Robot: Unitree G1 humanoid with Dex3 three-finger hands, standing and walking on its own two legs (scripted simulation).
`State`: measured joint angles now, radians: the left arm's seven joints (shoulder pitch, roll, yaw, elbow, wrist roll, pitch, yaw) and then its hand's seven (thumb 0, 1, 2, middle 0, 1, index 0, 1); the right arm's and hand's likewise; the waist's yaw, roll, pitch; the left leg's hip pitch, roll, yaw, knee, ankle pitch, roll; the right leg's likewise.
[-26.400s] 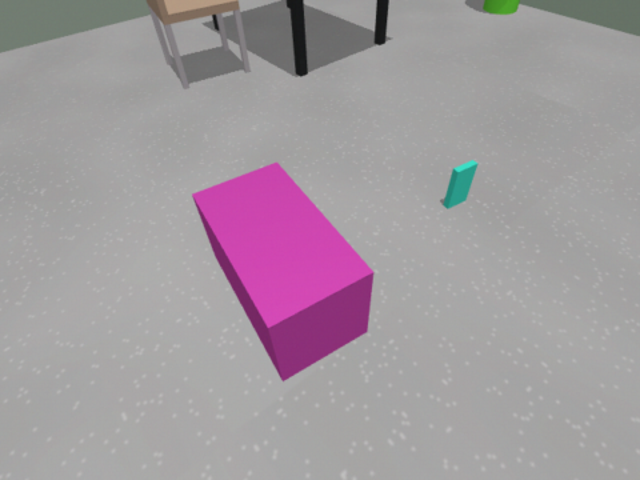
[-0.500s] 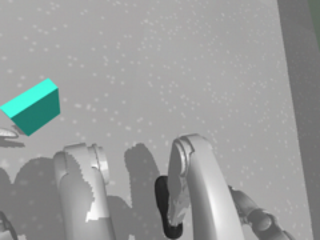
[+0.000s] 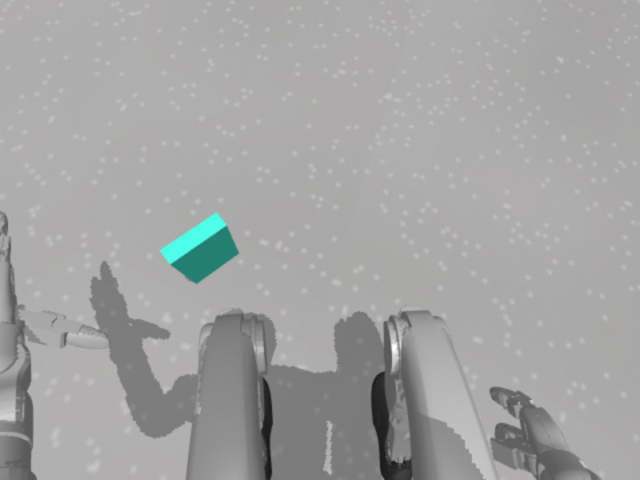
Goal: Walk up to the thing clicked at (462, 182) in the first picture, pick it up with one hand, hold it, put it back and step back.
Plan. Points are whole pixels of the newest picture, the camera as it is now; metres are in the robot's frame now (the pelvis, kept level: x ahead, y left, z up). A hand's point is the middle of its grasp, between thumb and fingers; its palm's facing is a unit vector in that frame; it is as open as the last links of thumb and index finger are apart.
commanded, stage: home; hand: left
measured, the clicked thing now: (205, 252) +0.46 +0.24 -0.34
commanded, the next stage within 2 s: none
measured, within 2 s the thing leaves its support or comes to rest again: neither
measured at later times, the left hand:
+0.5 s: hand (17, 335) +0.27 +0.24 +0.13, palm faces +0.22 -0.90 -0.37, open 17.7 cm
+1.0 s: hand out of the picture +0.23 +0.21 +0.22, palm faces +0.21 -0.93 -0.30, open 17.7 cm
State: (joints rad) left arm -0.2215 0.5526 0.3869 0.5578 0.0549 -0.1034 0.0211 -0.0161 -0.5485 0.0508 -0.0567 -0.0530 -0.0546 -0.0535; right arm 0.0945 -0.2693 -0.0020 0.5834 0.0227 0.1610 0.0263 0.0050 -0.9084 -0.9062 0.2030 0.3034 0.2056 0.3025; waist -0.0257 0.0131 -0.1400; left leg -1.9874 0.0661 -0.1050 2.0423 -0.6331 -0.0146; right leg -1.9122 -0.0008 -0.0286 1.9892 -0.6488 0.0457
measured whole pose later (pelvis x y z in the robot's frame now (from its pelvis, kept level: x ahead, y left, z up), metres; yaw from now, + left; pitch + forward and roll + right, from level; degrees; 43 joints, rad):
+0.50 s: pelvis +0.07 +0.00 +0.22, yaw +5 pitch +18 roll -3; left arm 0.20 0.28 0.09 0.27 0.00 0.21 0.18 -0.01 -0.59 0.03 -0.06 -0.04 -0.05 -0.05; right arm 0.21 -0.22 0.01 0.51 0.04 0.01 -0.15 0.01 -0.90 -0.91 0.20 0.30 0.20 0.30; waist -0.04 0.02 -0.17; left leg -1.04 0.07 -0.06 1.26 -0.54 -0.03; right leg -0.97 -0.02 -0.06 1.21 -0.55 0.02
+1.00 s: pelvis +0.09 +0.00 +0.28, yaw +6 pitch +8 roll -2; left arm 0.47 0.21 -0.01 -0.02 -0.01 0.28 0.16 -0.01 -0.59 0.02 -0.05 -0.04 -0.05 -0.05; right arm 0.27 -0.20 0.03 0.48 0.01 -0.09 -0.17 0.01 -0.90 -0.91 0.20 0.30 0.21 0.30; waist -0.02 0.04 -0.12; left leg -0.66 0.06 -0.03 0.98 -0.47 -0.02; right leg -0.58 -0.03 -0.05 0.92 -0.47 0.03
